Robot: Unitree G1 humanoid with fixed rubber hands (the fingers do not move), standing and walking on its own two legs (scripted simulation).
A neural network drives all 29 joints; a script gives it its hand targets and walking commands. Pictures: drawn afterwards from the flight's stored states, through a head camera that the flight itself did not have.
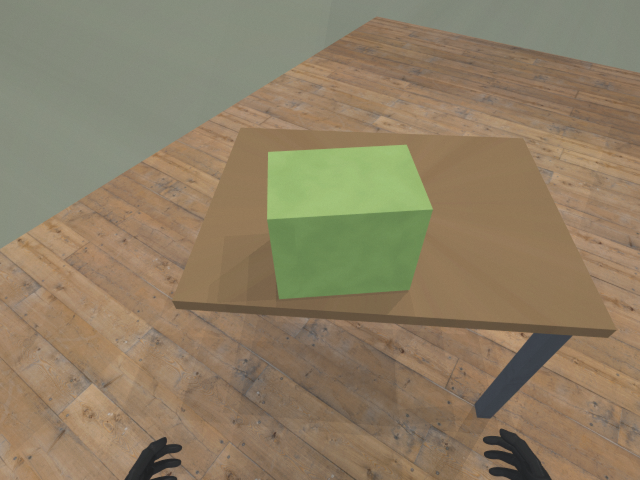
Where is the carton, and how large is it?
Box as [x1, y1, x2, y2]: [267, 145, 432, 298]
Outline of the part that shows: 406,145 268,152 267,221 279,298 409,289 432,208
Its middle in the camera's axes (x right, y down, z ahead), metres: +0.04 -0.04 +0.74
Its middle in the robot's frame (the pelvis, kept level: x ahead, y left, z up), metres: +0.57 -0.03 -0.05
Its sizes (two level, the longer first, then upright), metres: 0.260 0.178 0.220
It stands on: a table, 0.60 m high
